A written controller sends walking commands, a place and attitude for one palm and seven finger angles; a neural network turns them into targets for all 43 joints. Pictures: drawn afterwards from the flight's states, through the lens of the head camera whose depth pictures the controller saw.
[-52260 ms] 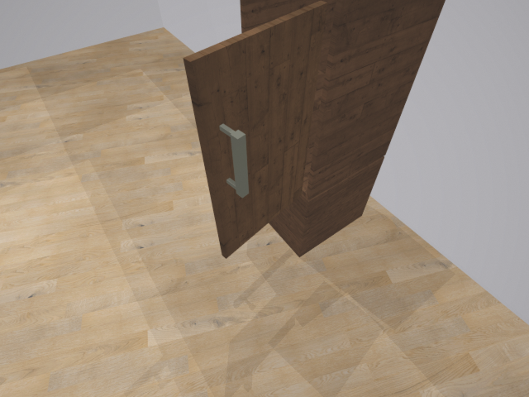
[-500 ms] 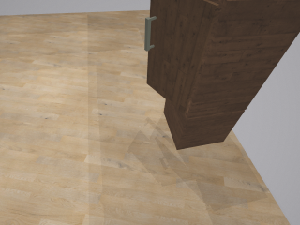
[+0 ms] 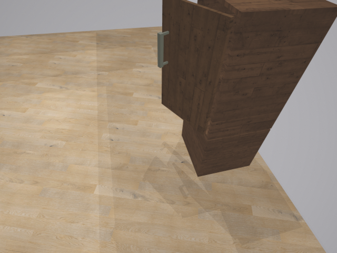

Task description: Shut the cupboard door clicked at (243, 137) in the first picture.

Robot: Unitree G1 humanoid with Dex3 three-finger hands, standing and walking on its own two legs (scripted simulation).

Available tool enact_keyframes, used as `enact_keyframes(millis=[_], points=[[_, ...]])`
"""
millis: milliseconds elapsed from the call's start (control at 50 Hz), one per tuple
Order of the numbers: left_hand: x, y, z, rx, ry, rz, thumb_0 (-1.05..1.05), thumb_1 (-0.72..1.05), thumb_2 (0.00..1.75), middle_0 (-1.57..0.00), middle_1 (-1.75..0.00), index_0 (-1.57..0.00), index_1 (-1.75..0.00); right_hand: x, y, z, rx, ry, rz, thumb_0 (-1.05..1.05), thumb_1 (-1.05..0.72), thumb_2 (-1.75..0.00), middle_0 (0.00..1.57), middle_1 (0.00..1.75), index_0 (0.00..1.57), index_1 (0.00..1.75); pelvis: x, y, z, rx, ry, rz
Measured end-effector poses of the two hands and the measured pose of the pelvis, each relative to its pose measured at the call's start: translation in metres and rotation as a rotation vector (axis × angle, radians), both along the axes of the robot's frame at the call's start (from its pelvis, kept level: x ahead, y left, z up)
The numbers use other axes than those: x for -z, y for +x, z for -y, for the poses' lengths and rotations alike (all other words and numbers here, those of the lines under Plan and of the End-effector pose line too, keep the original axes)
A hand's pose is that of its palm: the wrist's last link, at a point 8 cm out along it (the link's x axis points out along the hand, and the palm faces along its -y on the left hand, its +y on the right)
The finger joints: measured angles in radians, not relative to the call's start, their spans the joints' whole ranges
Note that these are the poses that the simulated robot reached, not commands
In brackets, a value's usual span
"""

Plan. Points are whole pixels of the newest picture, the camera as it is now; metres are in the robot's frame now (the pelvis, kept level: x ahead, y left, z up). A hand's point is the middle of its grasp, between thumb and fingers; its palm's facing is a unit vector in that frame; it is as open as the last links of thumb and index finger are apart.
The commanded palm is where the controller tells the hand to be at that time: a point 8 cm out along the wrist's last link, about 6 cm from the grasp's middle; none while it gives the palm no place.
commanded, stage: let the arm hang, fingers relaxed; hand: left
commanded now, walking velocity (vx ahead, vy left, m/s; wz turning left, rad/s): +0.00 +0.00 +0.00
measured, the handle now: (163, 49) +0.97 +0.06 +0.02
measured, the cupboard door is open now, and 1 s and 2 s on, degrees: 29 29 29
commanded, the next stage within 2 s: look to check the result in 0.06 s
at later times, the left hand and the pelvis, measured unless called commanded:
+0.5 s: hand out of the picture +0.02 +0.19 -0.17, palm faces +0.00 -0.97 -0.23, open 7.4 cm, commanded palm none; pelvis +0.02 -0.01 +0.00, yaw +0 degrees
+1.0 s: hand out of the picture +0.07 +0.20 -0.17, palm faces +0.07 -0.96 -0.26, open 7.4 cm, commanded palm none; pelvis +0.03 -0.01 +0.00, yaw +4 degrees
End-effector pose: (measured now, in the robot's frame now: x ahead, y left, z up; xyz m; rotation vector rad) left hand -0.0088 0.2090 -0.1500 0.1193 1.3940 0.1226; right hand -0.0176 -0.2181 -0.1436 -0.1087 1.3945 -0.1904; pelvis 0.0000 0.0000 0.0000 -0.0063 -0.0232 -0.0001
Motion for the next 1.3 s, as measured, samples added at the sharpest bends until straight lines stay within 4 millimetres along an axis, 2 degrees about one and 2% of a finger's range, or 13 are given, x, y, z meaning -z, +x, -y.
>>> enact_keyframes(millis=[180,320,680,880,1000,1160,1300], points=[[-0.003,-0.003,-0.011,0.000,0.025,-0.034,0.00,0.91,0.90,-0.20,-0.30,-0.20,-0.30,-0.004,0.001,0.014,-0.007,-0.027,-0.025,0.00,-0.91,-0.90,0.19,0.30,0.20,0.30,-0.001,0.004,0.003,-0.001,-0.001,0.001],[-0.007,0.002,-0.022,0.004,0.054,-0.042,0.00,0.91,0.90,-0.20,-0.30,-0.20,-0.30,-0.005,0.014,0.022,-0.020,-0.037,-0.018,0.00,-0.91,-0.90,0.19,0.30,0.20,0.30,-0.002,0.008,0.004,-0.002,-0.001,0.002],[-0.015,0.056,-0.035,0.034,0.089,0.056,0.00,0.91,0.90,-0.20,-0.30,-0.20,-0.30,-0.013,0.075,0.044,-0.072,-0.076,0.083,0.00,-0.91,-0.90,0.20,0.30,0.20,0.30,-0.005,0.022,0.008,-0.006,0.002,0.006],[-0.018,0.073,-0.039,0.028,0.109,0.076,0.00,0.91,0.90,-0.20,-0.30,-0.20,-0.30,-0.015,0.093,0.055,-0.092,-0.093,0.092,0.00,-0.91,-0.90,0.20,0.30,0.20,0.30,-0.005,0.030,0.011,-0.022,0.004,-0.003],[-0.010,0.067,-0.036,-0.038,0.105,0.086,0.00,0.91,0.90,-0.20,-0.30,-0.20,-0.30,-0.004,0.094,0.045,-0.126,-0.066,0.048,0.00,-0.91,-0.90,0.19,0.30,0.20,0.30,0.003,0.029,0.011,-0.078,-0.003,-0.007],[0.017,0.041,-0.047,-0.158,0.077,0.081,0.00,0.91,0.90,-0.21,-0.30,-0.20,-0.30,0.006,0.109,0.018,-0.218,-0.064,0.036,0.00,-0.91,-0.90,0.20,0.30,0.20,0.30,0.021,0.027,-0.004,-0.190,-0.004,0.009],[-0.002,0.033,-0.054,-0.220,0.095,0.101,0.01,0.91,0.90,-0.20,-0.30,-0.20,-0.30,-0.007,0.119,0.008,-0.297,-0.058,0.041,0.00,-0.91,-0.90,0.20,0.30,0.20,0.30,0.006,0.019,-0.002,-0.261,-0.019,-0.026]])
